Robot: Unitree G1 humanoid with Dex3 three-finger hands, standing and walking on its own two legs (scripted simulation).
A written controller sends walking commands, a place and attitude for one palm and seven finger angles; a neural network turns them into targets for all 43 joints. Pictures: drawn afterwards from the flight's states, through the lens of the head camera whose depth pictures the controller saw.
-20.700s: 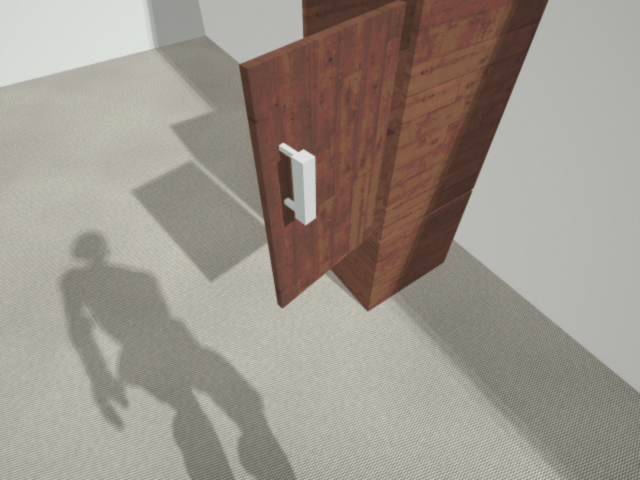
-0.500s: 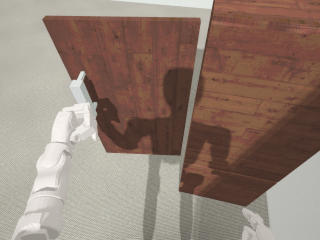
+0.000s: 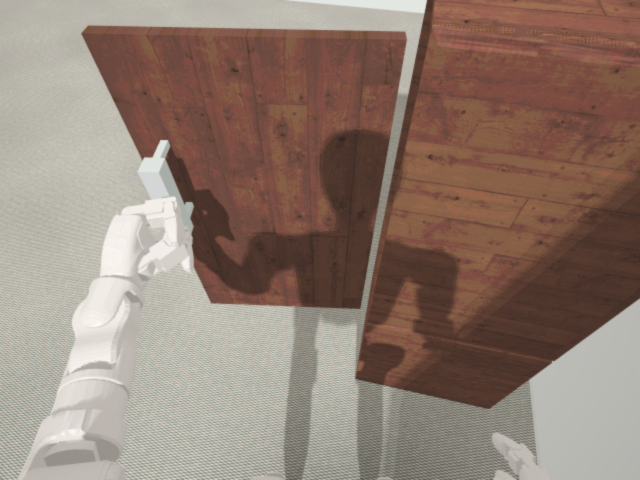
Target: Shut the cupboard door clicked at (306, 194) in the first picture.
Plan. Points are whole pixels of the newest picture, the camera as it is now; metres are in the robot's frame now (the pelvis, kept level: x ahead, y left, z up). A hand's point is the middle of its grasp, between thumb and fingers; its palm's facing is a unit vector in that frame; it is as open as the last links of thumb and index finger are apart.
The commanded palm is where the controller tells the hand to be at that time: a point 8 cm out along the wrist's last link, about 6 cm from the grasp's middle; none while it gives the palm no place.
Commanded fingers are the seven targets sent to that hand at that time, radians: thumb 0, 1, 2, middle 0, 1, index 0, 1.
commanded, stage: push the door shut along its arc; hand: left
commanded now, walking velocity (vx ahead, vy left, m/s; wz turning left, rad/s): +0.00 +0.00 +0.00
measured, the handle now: (173, 191) +0.47 +0.23 +0.08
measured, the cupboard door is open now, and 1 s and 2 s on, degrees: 100 86 70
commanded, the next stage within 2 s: pull the fist back off the door in 1.94 s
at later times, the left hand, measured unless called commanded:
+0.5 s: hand (187, 222) +0.41 +0.19 +0.09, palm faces -0.12 -0.99 -0.02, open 3.2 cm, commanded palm +0.40 +0.23 +0.08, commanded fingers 0.00 0.90 0.90 -1.30 -1.50 -1.30 -1.50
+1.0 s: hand (207, 192) +0.46 +0.17 +0.09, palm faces -0.23 -0.97 -0.01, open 3.1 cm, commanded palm +0.47 +0.21 +0.08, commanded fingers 0.00 0.90 0.90 -1.30 -1.50 -1.30 -1.50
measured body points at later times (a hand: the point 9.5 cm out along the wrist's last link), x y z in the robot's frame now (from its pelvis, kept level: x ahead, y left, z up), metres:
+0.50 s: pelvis -0.01 +0.00 +0.00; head +0.05 +0.00 +0.44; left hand +0.41 +0.24 +0.09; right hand +0.10 -0.26 -0.11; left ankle +0.01 +0.09 -0.70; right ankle +0.01 -0.10 -0.70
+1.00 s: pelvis -0.02 +0.01 -0.02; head +0.08 +0.02 +0.42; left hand +0.47 +0.23 +0.09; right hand +0.02 -0.27 -0.13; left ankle +0.01 +0.09 -0.70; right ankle +0.01 -0.10 -0.70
